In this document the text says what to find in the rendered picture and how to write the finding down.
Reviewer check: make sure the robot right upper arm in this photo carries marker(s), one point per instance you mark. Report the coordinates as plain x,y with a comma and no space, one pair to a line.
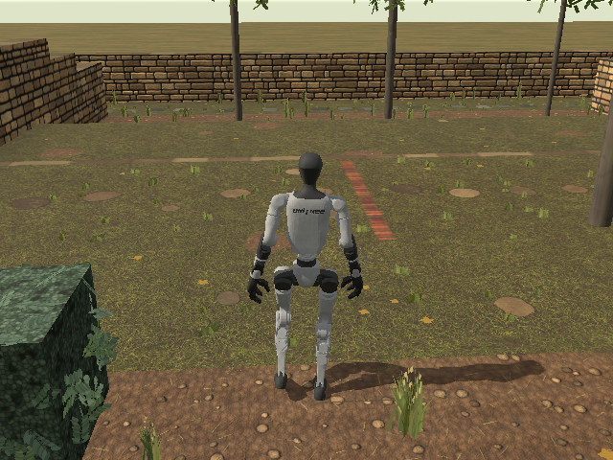
339,205

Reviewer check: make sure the right robot thigh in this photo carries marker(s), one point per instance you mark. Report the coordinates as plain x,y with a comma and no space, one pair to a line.
328,283

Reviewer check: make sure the right robot forearm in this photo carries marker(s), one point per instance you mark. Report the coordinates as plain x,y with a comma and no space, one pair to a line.
353,260

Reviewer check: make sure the left robot hand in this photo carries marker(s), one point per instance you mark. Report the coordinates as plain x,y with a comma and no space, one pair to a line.
253,289

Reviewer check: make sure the left robot forearm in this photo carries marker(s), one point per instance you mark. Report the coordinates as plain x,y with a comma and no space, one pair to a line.
261,258

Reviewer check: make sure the robot left upper arm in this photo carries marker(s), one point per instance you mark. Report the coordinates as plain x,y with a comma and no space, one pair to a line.
277,203

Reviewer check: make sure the right robot foot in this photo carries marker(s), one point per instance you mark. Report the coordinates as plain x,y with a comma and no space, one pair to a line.
319,392

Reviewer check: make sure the right robot hand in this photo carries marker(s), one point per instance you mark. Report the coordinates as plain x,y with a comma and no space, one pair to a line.
357,283

